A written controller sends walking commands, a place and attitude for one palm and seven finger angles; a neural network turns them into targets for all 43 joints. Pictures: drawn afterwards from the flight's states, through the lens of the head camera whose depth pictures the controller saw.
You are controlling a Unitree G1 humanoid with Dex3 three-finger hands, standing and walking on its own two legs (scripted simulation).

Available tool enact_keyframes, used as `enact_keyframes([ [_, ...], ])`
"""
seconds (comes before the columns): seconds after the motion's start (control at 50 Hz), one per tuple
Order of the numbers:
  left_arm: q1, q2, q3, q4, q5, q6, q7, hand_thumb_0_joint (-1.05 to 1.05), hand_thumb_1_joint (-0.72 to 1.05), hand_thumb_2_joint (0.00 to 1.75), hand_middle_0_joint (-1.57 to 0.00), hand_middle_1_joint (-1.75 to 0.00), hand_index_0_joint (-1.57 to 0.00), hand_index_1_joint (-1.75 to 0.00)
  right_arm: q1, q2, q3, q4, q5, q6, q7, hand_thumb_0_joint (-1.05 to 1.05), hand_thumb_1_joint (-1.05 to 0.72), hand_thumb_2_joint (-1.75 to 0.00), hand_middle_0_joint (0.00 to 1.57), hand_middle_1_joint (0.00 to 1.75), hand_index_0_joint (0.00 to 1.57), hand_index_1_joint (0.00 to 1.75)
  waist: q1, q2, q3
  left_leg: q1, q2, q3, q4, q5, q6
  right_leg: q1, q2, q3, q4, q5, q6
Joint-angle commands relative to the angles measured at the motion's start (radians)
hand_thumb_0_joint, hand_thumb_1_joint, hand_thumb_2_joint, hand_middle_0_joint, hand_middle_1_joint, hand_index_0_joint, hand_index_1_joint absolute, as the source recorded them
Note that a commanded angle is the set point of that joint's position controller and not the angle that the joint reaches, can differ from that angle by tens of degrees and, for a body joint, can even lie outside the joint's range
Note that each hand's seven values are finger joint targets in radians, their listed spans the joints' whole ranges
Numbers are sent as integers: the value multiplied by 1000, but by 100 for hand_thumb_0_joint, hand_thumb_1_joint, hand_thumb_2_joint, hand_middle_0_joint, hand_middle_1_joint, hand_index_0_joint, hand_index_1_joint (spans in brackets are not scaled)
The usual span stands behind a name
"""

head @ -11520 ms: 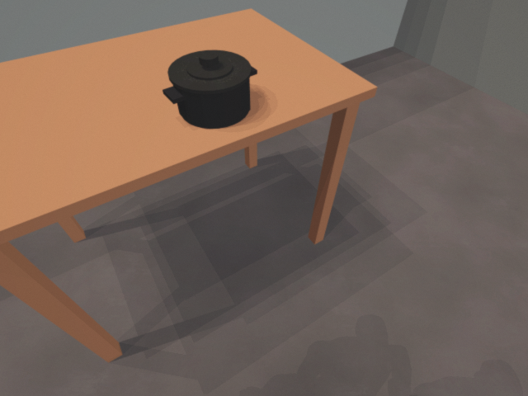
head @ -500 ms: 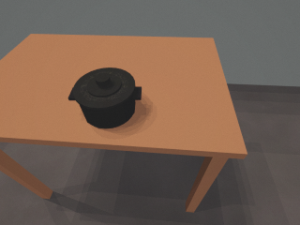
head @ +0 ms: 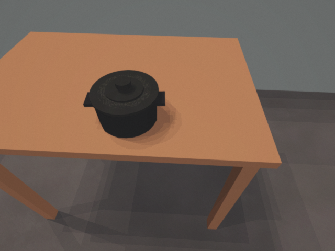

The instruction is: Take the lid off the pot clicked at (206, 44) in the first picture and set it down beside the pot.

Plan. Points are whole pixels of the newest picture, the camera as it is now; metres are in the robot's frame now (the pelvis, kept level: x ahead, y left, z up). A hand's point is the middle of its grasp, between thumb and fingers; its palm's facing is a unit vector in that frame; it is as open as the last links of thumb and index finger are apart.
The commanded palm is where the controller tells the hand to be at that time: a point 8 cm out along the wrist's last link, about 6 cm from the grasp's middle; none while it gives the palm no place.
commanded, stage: look again from close up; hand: left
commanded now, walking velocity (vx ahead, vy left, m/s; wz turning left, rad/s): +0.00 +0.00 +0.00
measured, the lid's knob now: (123, 83) +0.50 +0.15 +0.14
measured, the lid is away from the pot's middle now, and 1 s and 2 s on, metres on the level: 0.00 0.00 0.00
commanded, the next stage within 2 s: lift the closed hand beside the body in 0.82 s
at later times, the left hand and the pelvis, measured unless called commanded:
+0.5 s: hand out of the picture -0.02 +0.19 -0.17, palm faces +0.02 -0.98 -0.19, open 7.4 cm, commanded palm none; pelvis -0.01 +0.03 +0.00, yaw -1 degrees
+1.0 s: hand out of the picture +0.03 +0.21 -0.15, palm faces +0.08 -0.96 -0.26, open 7.2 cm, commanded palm +0.08 +0.25 -0.05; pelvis -0.01 +0.03 +0.00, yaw +0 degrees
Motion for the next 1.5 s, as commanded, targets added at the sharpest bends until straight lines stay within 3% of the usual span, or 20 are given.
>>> enact_keyframes([
  [0.0,77,100,22,-25,2,-14,9,0,90,90,-20,-30,-20,-30,50,-95,-19,-38,1,-12,-4,0,-90,-90,20,30,20,30,8,-1,36,-16,139,-151,-99,97,1,-49,-129,126,-89,63,-17],
  [0.48,112,83,20,0,9,-9,9,0,90,90,-20,-30,-20,-30,44,-97,-25,-41,6,-11,-2,0,-90,-90,20,30,20,30,9,-8,44,-18,147,-168,-145,26,15,-73,-126,122,-79,53,-5],
  [0.88,124,72,18,14,9,-11,11,0,90,90,-20,-30,-20,-30,68,-81,-21,-20,8,-17,-4,0,-90,-90,20,30,20,30,10,-12,28,0,149,-163,-146,87,18,-60,-128,116,-69,94,2],
  [0.9,145,92,12,53,23,-25,39,0,90,90,-20,-30,-20,-30,-10,-146,-15,-96,14,-19,2,0,-90,-90,20,30,20,30,24,-144,-20,-59,169,-128,15,252,-4,7,-132,65,-52,201,23],
  [0.92,-537,247,-1,-1212,-75,-193,54,0,90,90,-24,-35,-24,-35,-7,-283,-24,-447,79,-203,10,0,-90,-90,20,30,20,30,3,27,-470,155,62,-168,-108,169,-86,45,-57,26,7,119,5],
  [0.94,-141,240,28,-1056,-13,-128,114,0,90,90,-29,-40,-29,-40,-91,-223,1,-395,81,-276,-32,0,-90,-90,20,30,20,30,33,254,-464,203,113,-188,-116,136,-124,-32,-46,20,52,57,-24],
  [0.96,106,108,-37,-967,-34,-13,147,0,90,90,-33,-44,-33,-44,-120,-198,-3,-387,90,-283,-18,0,-90,-90,20,30,20,30,44,276,-249,75,90,-207,-165,42,-156,-69,-51,-3,71,-7,-10],
  [0.98,121,-7,-128,-972,-35,10,136,0,90,90,-38,-49,-38,-49,-104,-202,3,-377,81,-299,-8,0,-90,-90,20,30,20,30,25,206,-103,48,76,-209,-175,-14,-126,-73,-40,-7,29,22,-4],
  [1.0,149,-30,-150,-932,-17,9,128,0,90,90,-42,-54,-42,-54,-122,-212,1,-398,64,-312,3,0,-90,-90,20,30,20,30,16,134,-18,8,79,-216,-171,-29,-101,-70,-41,-19,-2,35,-1],
  [1.04,307,-2,-66,-769,4,9,105,0,90,90,-51,-64,-51,-64,-124,-224,-41,-434,46,-286,25,0,-90,-90,20,30,20,30,38,-105,38,-59,91,-210,-138,87,-78,-53,-31,-52,-24,43,0],
  [1.06,449,42,18,-740,1,-1,94,0,90,90,-55,-68,-55,-68,-146,-224,-65,-463,46,-268,36,0,-90,-90,20,30,20,30,66,-165,16,-82,91,-180,-115,163,-79,-16,-32,-61,-32,52,-4],
  [1.08,523,55,42,-808,-5,-19,72,0,90,90,-60,-73,-60,-73,-154,-217,-71,-500,41,-251,49,0,-90,-90,20,30,20,30,80,-183,5,-91,83,-159,-101,207,-80,11,-36,-60,-27,61,-3],
  [1.1,526,91,74,-926,-12,-43,57,0,90,90,-64,-78,-64,-78,-176,-214,-74,-546,42,-244,56,0,-90,-90,20,30,20,30,89,-155,-16,-83,78,-147,-99,214,-84,29,-39,-49,-21,60,-2],
  [1.16,441,181,149,-1151,-21,-91,42,0,90,90,-77,-92,-77,-92,-213,-210,-72,-648,49,-217,47,0,-90,-90,20,30,20,30,61,-35,14,-86,72,-116,-92,105,-68,1,-42,-33,-43,48,-2],
  [1.18,398,162,128,-1192,-21,-103,37,0,90,90,-82,-97,-82,-97,-214,-204,-62,-671,48,-210,40,0,-90,-90,20,30,20,30,50,15,42,-98,64,-111,-92,72,-63,-22,-41,-26,-45,43,-2],
  [1.26,378,195,173,-1328,-34,-131,29,0,90,90,-99,-116,-99,-116,-186,-196,-55,-717,40,-189,20,0,-90,-90,20,30,20,30,35,82,-19,-53,54,-96,-53,72,-42,-38,-37,-18,-62,65,2],
  [1.3,320,168,132,-1386,-36,-134,25,0,90,90,-108,-126,-108,-126,-177,-191,-43,-731,34,-185,11,0,-90,-90,20,30,20,30,21,65,-28,-36,46,-95,-38,90,-30,-49,-38,-12,-64,80,6],
  [1.34,337,175,144,-1431,-37,-130,28,0,90,90,-117,-136,-117,-136,-162,-192,-41,-735,27,-183,2,0,-90,-90,20,30,20,30,26,84,-83,6,43,-90,-23,143,-25,-29,-38,-10,-60,117,8],
  [1.4,338,196,165,-1459,-37,-120,34,0,90,90,-130,-150,-130,-150,-176,-190,-37,-729,26,-178,-9,0,-90,-90,20,30,20,30,28,56,-92,5,38,-84,-13,156,-20,-15,-42,-13,-68,134,12],
  [1.48,372,236,223,-1490,-37,-114,41,0,90,90,-130,-150,-130,-150,-202,-180,-34,-712,23,-179,-20,0,-90,-90,20,30,20,30,46,-4,-117,12,33,-78,-14,176,-13,27,-47,-7,-87,153,17],
])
